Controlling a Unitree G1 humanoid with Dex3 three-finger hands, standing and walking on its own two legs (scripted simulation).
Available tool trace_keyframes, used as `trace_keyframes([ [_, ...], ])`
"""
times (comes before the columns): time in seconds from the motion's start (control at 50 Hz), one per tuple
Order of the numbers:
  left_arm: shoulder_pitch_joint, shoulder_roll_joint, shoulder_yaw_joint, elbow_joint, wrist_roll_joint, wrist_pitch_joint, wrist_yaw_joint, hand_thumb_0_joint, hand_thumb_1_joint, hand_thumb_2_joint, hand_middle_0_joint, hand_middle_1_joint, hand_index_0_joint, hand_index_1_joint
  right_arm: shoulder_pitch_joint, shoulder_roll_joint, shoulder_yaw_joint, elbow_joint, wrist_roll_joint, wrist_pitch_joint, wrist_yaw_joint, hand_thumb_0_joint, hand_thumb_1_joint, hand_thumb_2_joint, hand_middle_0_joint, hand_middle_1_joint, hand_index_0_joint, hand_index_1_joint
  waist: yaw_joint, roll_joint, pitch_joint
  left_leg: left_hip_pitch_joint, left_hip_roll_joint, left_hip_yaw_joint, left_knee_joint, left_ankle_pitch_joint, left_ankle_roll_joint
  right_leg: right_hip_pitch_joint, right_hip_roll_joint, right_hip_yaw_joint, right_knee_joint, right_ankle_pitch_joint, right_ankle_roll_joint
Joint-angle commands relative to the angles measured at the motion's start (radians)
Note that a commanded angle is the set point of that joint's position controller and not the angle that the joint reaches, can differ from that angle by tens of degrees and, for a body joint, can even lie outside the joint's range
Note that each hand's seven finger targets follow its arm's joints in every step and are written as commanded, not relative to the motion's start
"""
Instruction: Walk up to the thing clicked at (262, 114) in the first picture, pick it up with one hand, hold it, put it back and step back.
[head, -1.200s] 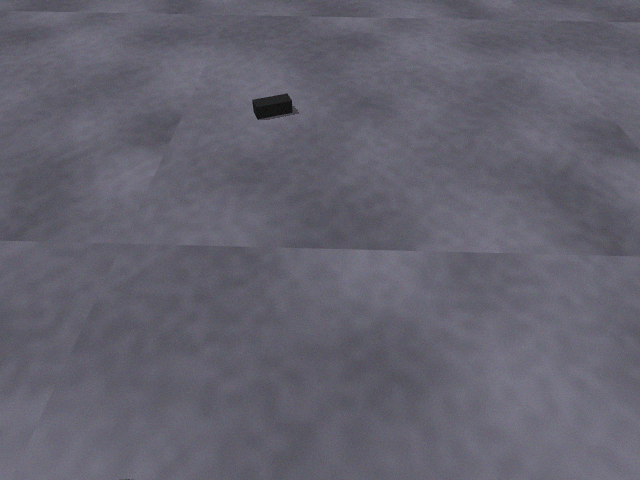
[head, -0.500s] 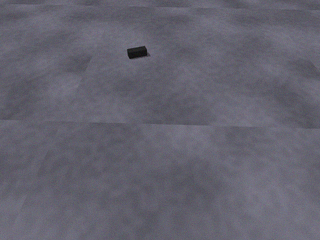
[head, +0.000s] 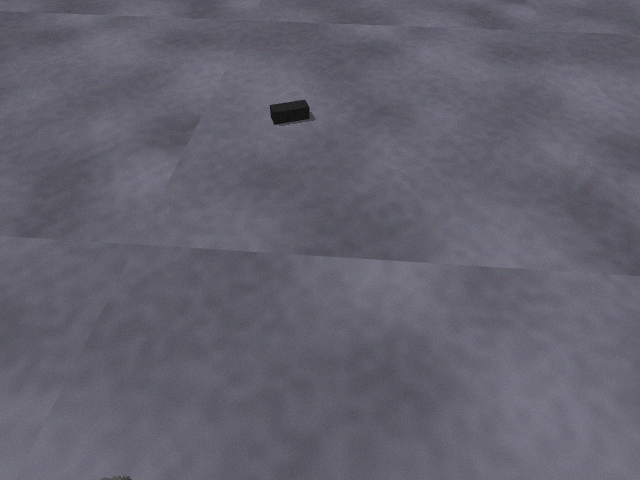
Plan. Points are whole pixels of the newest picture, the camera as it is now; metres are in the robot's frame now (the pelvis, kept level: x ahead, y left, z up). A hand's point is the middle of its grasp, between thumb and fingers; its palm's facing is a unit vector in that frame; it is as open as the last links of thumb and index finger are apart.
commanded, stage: walk up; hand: left
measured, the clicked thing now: (289, 112) +2.10 +0.24 -0.74
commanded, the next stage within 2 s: none
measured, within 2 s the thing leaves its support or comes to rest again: neither
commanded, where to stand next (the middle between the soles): +1.85 -0.08 m, yaw +17 degrees
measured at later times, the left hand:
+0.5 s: hand (98, 407) +0.23 +0.36 -0.15, palm faces +0.08 -0.95 -0.29, open 7.4 cm
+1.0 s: hand (181, 267) +0.50 +0.30 -0.14, palm faces +0.21 -0.92 -0.33, open 7.4 cm
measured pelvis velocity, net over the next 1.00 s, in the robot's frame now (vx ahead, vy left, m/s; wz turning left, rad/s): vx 0.50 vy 0.03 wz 0.21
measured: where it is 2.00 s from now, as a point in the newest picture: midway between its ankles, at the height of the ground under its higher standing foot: (320, 249)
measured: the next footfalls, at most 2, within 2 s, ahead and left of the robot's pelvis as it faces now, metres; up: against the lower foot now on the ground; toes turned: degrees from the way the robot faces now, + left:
left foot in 0.24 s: +0.19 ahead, +0.19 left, +0.00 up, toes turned +12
right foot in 0.74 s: +0.54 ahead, -0.08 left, +0.00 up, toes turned +4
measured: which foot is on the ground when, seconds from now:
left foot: down 0.00-0.00, up 0.02-0.22, down 0.24-0.76, up 0.78-1.00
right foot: down 0.00-0.26, up 0.28-0.72, down 0.74-1.00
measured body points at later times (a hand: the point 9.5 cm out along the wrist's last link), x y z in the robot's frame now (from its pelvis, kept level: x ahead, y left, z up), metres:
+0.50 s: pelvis +0.18 +0.07 -0.01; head +0.16 +0.10 +0.44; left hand +0.23 +0.41 -0.13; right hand +0.26 -0.26 -0.09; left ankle +0.15 +0.19 -0.74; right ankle +0.29 -0.07 -0.69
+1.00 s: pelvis +0.50 +0.03 -0.01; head +0.51 +0.03 +0.44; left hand +0.49 +0.35 -0.12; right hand +0.66 -0.28 -0.11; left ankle +0.57 +0.18 -0.70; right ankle +0.50 -0.09 -0.74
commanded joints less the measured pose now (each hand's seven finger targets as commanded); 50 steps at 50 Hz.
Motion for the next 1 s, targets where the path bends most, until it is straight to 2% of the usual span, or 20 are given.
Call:
trace_keyframes([
  [0.0, 0.107, 0.369, 0.119, -0.083, 0.017, -0.047, 0.0, 0.0, 0.9, 0.9, -0.2, -0.3, -0.2, -0.3, -0.276, -0.206, -0.072, -0.208, -0.014, -0.051, -0.003, 0.0, -0.9, -0.9, 0.2, 0.3, 0.2, 0.3, 0.172, -0.22, 0.083, -0.683, 0.052, 0.061, 0.382, -0.123, -0.014, 0.314, -0.442, 0.478, -0.382, -0.381, -0.221],
  [0.02, 0.059, 0.374, 0.12, -0.115, 0.016, -0.049, -0.002, 0.0, 0.9, 0.9, -0.2, -0.3, -0.2, -0.3, -0.243, -0.235, -0.079, -0.207, -0.01, -0.053, 0.0, 0.0, -0.9, -0.9, 0.2, 0.3, 0.2, 0.3, 0.14, -0.137, 0.087, -0.639, 0.089, 0.0, 0.413, -0.115, -0.013, 0.243, -0.476, 0.512, -0.404, -0.399, -0.244],
  [0.1, -0.112, 0.364, 0.114, -0.19, 0.023, -0.054, -0.012, 0.0, 0.9, 0.9, -0.2, -0.3, -0.2, -0.3, -0.076, -0.274, -0.103, -0.173, 0.004, -0.05, 0.04, 0.0, -0.9, -0.9, 0.2, 0.3, 0.2, 0.3, 0.02, -0.187, 0.067, -0.381, 0.143, -0.001, 0.267, -0.078, -0.02, 0.093, -0.329, 0.215, -0.365, -0.346, -0.177],
  [0.16, -0.131, 0.361, 0.109, -0.202, 0.015, -0.044, -0.029, 0.0, 0.9, 0.9, -0.2, -0.3, -0.2, -0.3, 0.001, -0.256, -0.112, -0.161, 0.005, -0.045, 0.046, 0.0, -0.9, -0.9, 0.2, 0.3, 0.2, 0.3, -0.013, -0.154, 0.049, -0.108, 0.074, 0.127, 0.161, 0.083, -0.042, -0.101, -0.238, 0.03, -0.278, -0.301, -0.137],
  [0.22, -0.086, 0.264, 0.078, -0.194, 0.023, -0.025, -0.036, 0.0, 0.9, 0.9, -0.2, -0.3, -0.2, -0.3, 0.282, -0.316, -0.153, -0.083, 0.0, -0.059, 0.014, 0.0, -0.9, -0.9, 0.2, 0.3, 0.2, 0.3, -0.144, 0.16, -0.071, 0.421, -0.002, 0.153, 0.1, 0.041, -0.002, -0.412, -0.105, -0.131, 0.243, -0.225, -0.097],
  [0.24, -0.098, 0.186, 0.053, -0.216, 0.022, -0.026, -0.038, 0.0, 0.9, 0.9, -0.2, -0.3, -0.2, -0.3, 0.408, -0.426, -0.178, -0.071, -0.016, -0.061, -0.008, 0.0, -0.9, -0.9, 0.2, 0.3, 0.2, 0.3, -0.204, 0.4, -0.061, 0.462, 0.188, -0.227, -0.103, -0.365, 0.056, -0.622, -0.001, -0.13, 0.631, -0.277, -0.064],
  [0.26, -0.116, 0.223, 0.05, -0.247, 0.002, -0.029, -0.034, 0.0, 0.9, 0.9, -0.2, -0.3, -0.2, -0.3, 0.313, -0.503, -0.175, -0.138, 0.006, -0.071, -0.01, 0.0, -0.9, -0.9, 0.2, 0.3, 0.2, 0.3, -0.16, 0.343, -0.04, 0.283, 0.427, -0.805, -0.419, -0.719, 0.164, -0.671, 0.024, 0.035, 0.776, -0.214, -0.046],
  [0.28, -0.106, 0.31, 0.056, -0.239, 0.006, -0.031, -0.031, 0.0, 0.9, 0.9, -0.2, -0.3, -0.2, -0.3, 0.166, -0.5, -0.173, -0.183, 0.039, -0.076, -0.009, 0.0, -0.9, -0.9, 0.2, 0.3, 0.2, 0.3, -0.086, 0.157, 0.032, 0.159, 0.484, -0.823, -0.456, -0.692, 0.221, -0.634, -0.07, 0.149, 0.791, -0.101, -0.042],
  [0.32, -0.031, 0.333, 0.07, -0.162, -0.021, -0.028, -0.036, 0.0, 0.9, 0.9, -0.2, -0.3, -0.2, -0.3, 0.065, -0.411, -0.131, -0.217, 0.026, -0.094, -0.015, 0.0, -0.9, -0.9, 0.2, 0.3, 0.2, 0.3, -0.011, 0.046, 0.068, 0.072, 0.375, -0.482, -0.316, -0.435, 0.182, -0.568, -0.148, 0.152, 0.709, 0.033, -0.008],
  [0.36, 0.012, 0.339, 0.08, -0.134, -0.015, -0.021, -0.049, 0.0, 0.9, 0.9, -0.2, -0.3, -0.2, -0.3, 0.056, -0.373, -0.112, -0.22, 0.032, -0.103, -0.016, 0.0, -0.9, -0.9, 0.2, 0.3, 0.2, 0.3, 0.006, 0.08, 0.081, -0.049, 0.298, -0.288, -0.334, -0.352, 0.147, -0.466, -0.162, 0.12, 0.596, 0.093, 0.019],
  [0.56, -0.191, 0.272, 0.08, -0.233, -0.009, -0.015, -0.091, 0.0, 0.9, 0.9, -0.2, -0.3, -0.2, -0.3, 0.125, -0.38, -0.117, -0.22, 0.03, -0.119, -0.019, 0.0, -0.9, -0.9, 0.2, 0.3, 0.2, 0.3, -0.044, 0.084, 0.115, 0.038, 0.263, -0.094, -0.359, -0.108, 0.15, -0.477, -0.151, 0.039, 0.246, 0.301, 0.037],
  [0.62, -0.244, 0.243, 0.077, -0.25, -0.013, -0.025, -0.088, 0.0, 0.9, 0.9, -0.2, -0.3, -0.2, -0.3, 0.168, -0.379, -0.116, -0.21, 0.02, -0.114, -0.028, 0.0, -0.9, -0.9, 0.2, 0.3, 0.2, 0.3, -0.051, 0.084, 0.071, 0.102, 0.264, -0.042, -0.276, 0.181, 0.133, -0.376, -0.118, 0.0, 0.14, 0.305, 0.014],
  [0.68, -0.082, 0.253, 0.098, -0.202, -0.015, -0.025, -0.073, 0.0, 0.9, 0.9, -0.2, -0.3, -0.2, -0.3, 0.133, -0.379, -0.116, -0.224, 0.01, -0.104, -0.043, 0.0, -0.9, -0.9, 0.2, 0.3, 0.2, 0.3, 0.046, 0.075, -0.039, 0.064, 0.224, 0.049, -0.002, 0.499, 0.094, -0.08, -0.035, -0.078, 0.094, 0.202, -0.014],
  [0.7, 0.087, 0.292, 0.126, -0.153, -0.012, -0.031, -0.057, 0.0, 0.9, 0.9, -0.2, -0.3, -0.2, -0.3, 0.149, -0.335, -0.099, -0.227, 0.01, -0.1, -0.043, 0.0, -0.9, -0.9, 0.2, 0.3, 0.2, 0.3, 0.13, -0.022, -0.131, -0.042, 0.163, 0.099, 0.271, 0.534, 0.059, 0.175, -0.009, -0.078, 0.083, 0.139, -0.041],
  [0.72, 0.261, 0.375, 0.164, -0.124, 0.005, -0.037, -0.037, 0.0, 0.9, 0.9, -0.2, -0.3, -0.2, -0.3, 0.205, -0.257, -0.073, -0.231, 0.015, -0.098, -0.041, 0.0, -0.9, -0.9, 0.2, 0.3, 0.2, 0.3, 0.191, -0.233, -0.201, -0.28, 0.072, 0.124, 0.611, 0.321, 0.029, 0.39, -0.129, 0.128, 0.033, -0.12, -0.059],
  [0.74, 0.267, 0.448, 0.164, -0.143, -0.007, -0.045, -0.024, 0.0, 0.9, 0.9, -0.2, -0.3, -0.2, -0.3, 0.201, -0.188, -0.047, -0.282, 0.032, -0.108, -0.046, 0.0, -0.9, -0.9, 0.2, 0.3, 0.2, 0.3, 0.16, -0.406, -0.187, -0.555, -0.048, 0.08, 0.79, -0.153, 0.018, 0.466, -0.394, 0.585, -0.198, -0.311, -0.137],
  [0.76, 0.194, 0.451, 0.155, -0.166, -0.028, -0.044, -0.02, 0.0, 0.9, 0.9, -0.2, -0.3, -0.2, -0.3, 0.116, -0.295, -0.074, -0.272, 0.027, -0.108, -0.052, 0.0, -0.9, -0.9, 0.2, 0.3, 0.2, 0.3, 0.165, -0.244, -0.164, -0.564, 0.019, -0.03, 0.881, -0.125, 0.023, 0.366, -0.433, 0.681, -0.244, -0.323, -0.212],
  [0.84, 0.028, 0.323, 0.109, -0.214, -0.027, -0.061, -0.008, 0.0, 0.9, 0.9, -0.2, -0.3, -0.2, -0.3, 0.155, -0.287, -0.072, -0.201, 0.032, -0.096, -0.025, 0.0, -0.9, -0.9, 0.2, 0.3, 0.2, 0.3, 0.026, -0.177, 0.018, -0.421, 0.142, -0.025, 0.651, 0.059, 0.025, 0.015, -0.262, 0.248, -0.222, -0.006, -0.166],
  [0.92, 0.006, 0.32, 0.103, -0.256, -0.023, -0.076, -0.015, 0.0, 0.9, 0.9, -0.2, -0.3, -0.2, -0.3, 0.101, -0.27, -0.083, -0.229, 0.013, -0.079, 0.009, 0.0, -0.9, -0.9, 0.2, 0.3, 0.2, 0.3, 0.012, -0.144, 0.076, -0.409, 0.161, 0.033, 0.425, 0.083, -0.026, -0.092, -0.273, 0.144, -0.292, -0.054, -0.223],
  [0.98, 0.018, 0.328, 0.102, -0.269, -0.013, -0.08, -0.024, 0.0, 0.9, 0.9, -0.2, -0.3, -0.2, -0.3, 0.022, -0.256, -0.086, -0.263, 0.013, -0.079, 0.019, 0.0, -0.9, -0.9, 0.2, 0.3, 0.2, 0.3, 0.024, -0.11, 0.059, -0.316, 0.142, 0.069, 0.249, 0.206, -0.034, -0.114, -0.238, 0.079, -0.28, -0.003, -0.195],
])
